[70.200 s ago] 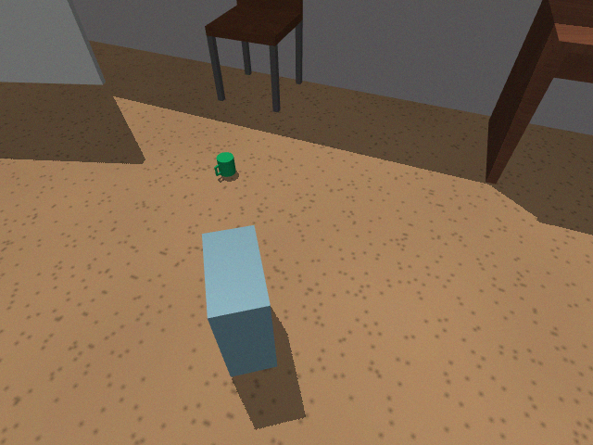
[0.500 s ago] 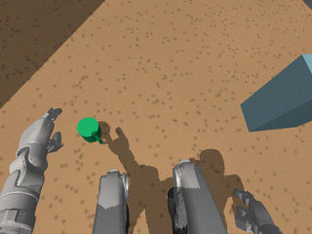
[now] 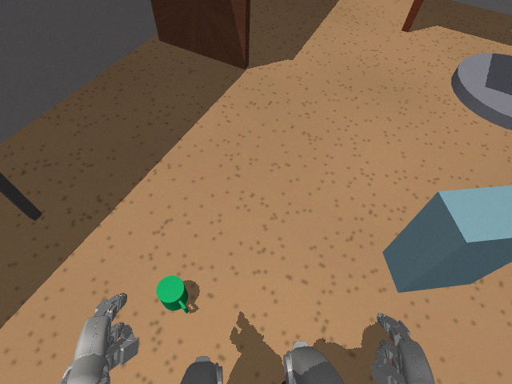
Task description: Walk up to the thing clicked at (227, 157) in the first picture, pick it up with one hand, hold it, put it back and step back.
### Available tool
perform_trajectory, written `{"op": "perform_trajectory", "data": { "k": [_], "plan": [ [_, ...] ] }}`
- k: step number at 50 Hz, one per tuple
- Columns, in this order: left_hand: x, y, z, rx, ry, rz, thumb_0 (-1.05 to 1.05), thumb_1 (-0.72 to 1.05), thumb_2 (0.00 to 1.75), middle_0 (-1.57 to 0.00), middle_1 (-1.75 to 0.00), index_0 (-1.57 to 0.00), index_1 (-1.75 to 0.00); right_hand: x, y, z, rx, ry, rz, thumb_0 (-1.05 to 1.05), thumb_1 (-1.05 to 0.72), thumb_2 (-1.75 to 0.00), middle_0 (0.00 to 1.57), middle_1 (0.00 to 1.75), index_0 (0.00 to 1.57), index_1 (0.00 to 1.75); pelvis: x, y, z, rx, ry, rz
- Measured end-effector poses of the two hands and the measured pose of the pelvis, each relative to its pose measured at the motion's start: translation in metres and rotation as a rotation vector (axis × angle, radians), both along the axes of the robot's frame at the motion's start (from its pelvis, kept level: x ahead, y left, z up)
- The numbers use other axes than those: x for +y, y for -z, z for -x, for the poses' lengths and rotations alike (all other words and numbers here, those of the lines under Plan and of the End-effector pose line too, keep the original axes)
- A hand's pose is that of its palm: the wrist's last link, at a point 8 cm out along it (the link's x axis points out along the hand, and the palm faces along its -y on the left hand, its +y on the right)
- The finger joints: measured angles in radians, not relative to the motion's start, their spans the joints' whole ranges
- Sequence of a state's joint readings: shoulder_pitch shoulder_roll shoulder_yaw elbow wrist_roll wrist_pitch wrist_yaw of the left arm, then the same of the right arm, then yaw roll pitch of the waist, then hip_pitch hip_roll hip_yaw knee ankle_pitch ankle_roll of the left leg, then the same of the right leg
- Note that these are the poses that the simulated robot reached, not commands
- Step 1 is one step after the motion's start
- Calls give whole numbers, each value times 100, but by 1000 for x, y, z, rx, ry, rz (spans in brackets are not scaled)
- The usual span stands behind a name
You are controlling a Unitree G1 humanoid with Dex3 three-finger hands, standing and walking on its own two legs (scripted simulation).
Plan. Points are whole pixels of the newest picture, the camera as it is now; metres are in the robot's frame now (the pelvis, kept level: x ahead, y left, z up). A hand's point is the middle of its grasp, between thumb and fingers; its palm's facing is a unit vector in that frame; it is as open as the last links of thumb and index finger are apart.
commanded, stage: home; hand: left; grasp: from above
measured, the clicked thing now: (175, 297) +0.47 +0.22 -0.61
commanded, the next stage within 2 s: none
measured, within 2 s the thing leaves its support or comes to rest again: neither
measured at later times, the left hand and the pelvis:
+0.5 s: hand (110, 380) +0.18 +0.19 +0.01, palm faces +0.08 -0.98 -0.20, open 7.4 cm; pelvis +0.03 +0.00 +0.05, yaw +1 degrees
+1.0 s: hand (111, 373) +0.19 +0.19 +0.01, palm faces +0.05 -0.98 -0.20, open 7.4 cm; pelvis +0.03 +0.00 +0.05, yaw +1 degrees
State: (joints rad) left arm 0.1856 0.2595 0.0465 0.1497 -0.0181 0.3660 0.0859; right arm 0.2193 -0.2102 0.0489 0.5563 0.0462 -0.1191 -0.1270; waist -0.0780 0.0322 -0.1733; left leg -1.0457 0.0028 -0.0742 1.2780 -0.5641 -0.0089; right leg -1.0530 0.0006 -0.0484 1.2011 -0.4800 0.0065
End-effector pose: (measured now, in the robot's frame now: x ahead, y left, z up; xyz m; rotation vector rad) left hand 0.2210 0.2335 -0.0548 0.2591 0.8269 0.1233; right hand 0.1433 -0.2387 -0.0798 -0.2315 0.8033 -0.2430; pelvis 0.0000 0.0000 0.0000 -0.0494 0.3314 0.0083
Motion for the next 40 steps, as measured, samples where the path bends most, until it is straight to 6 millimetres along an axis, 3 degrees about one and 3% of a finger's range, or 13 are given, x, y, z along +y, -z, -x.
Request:
{"op": "perform_trajectory", "data": {
  "k": [9, 15, 26, 40],
  "plan": [
    [-4, -64, 30, -11, -55, 63, 2, 91, 90, -20, -30, -20, -30, -4, -54, -9, -101, 26, 33, 1, -90, -90, 20, 30, 20, 30, 0, -41, -22, -97, -9, -1],
    [-2, -87, 48, -19, -60, 64, 2, 91, 90, -20, -30, -20, -30, 1, -73, -28, -189, 6, 29, 1, -90, -90, 20, 30, 20, 30, 1, -52, -29, -135, -16, -3],
    [1, -86, 58, -6, -68, 77, 2, 91, 90, -20, -30, -20, -30, 12, -84, -52, -264, -64, 30, 1, -90, -90, 21, 30, 20, 30, 2, -54, -29, -157, -24, -6],
    [2, -87, 51, -17, -49, 73, 2, 91, 90, -20, -30, -20, -30, 8, -76, -36, -205, -40, 37, 1, -90, -90, 21, 30, 20, 30, 4, -54, -31, -161, -18, -5]
  ]
}}
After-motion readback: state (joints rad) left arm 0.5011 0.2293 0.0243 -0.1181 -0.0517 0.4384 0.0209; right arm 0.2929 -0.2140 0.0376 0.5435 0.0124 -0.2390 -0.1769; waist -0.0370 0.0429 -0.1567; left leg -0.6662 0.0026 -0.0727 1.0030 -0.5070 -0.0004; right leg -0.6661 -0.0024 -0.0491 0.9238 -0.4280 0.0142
